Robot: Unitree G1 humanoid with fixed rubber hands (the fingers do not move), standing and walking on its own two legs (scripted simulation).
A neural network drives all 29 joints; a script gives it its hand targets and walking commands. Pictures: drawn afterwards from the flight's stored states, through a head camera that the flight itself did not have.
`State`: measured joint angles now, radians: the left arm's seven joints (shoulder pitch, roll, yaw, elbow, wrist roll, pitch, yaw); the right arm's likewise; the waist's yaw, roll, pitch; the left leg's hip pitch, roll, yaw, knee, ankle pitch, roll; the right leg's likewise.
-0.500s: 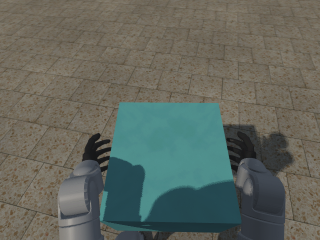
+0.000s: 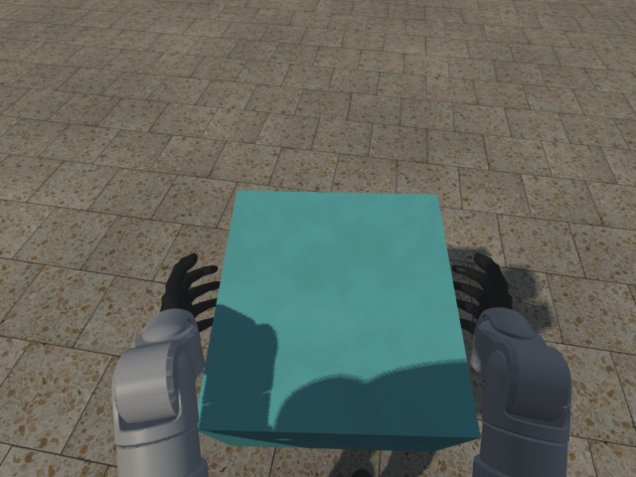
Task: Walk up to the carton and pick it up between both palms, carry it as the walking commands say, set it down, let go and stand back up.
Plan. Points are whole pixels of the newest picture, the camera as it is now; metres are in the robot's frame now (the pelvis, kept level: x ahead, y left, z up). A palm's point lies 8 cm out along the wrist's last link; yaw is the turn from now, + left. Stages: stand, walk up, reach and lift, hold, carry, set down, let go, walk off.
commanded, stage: carry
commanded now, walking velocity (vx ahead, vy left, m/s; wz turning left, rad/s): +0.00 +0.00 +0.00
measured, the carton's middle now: (334, 320) +0.31 -0.01 +0.00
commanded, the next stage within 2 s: none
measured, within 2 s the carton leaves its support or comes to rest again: neither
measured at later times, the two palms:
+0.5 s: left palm (184, 232) +0.39 +0.19 +0.09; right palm (448, 229) +0.40 -0.16 +0.09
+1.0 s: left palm (166, 235) +0.40 +0.22 +0.08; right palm (427, 231) +0.40 -0.13 +0.09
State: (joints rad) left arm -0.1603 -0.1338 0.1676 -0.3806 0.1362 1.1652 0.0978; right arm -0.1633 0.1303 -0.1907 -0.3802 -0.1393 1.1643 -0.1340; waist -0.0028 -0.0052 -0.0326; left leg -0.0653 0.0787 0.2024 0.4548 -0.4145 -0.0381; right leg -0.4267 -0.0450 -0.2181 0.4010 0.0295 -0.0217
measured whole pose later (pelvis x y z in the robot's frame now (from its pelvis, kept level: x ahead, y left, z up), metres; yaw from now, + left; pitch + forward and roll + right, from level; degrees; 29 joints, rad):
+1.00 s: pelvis +0.13 +0.04 +0.01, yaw +1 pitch +5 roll -1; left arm -0.14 -0.13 0.18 -0.32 0.13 1.16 0.11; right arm -0.16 0.13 -0.19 -0.32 -0.13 1.17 -0.16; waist -0.01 0.01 -0.11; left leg -0.12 0.02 0.13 0.41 -0.38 0.01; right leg -0.37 -0.10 -0.19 0.61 -0.26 0.01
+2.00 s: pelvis +0.06 +0.03 +0.00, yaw +2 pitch +2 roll +0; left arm -0.17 -0.13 0.21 -0.25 0.15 1.18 0.10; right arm -0.18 0.13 -0.18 -0.25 -0.15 1.18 -0.16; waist -0.01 0.01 -0.10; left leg -0.22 0.01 0.12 0.54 -0.36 0.02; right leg -0.40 -0.08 -0.18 0.52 -0.15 -0.03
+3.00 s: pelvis +0.05 +0.01 +0.01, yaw +13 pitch -6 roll -1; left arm -0.47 -0.07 0.33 0.62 0.30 0.56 -0.08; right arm -0.33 0.13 -0.39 0.30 -0.31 0.72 -0.07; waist -0.14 0.05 -0.03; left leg -0.09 -0.02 -0.09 0.46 -0.28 0.02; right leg -0.16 0.02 -0.04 0.36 -0.10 -0.01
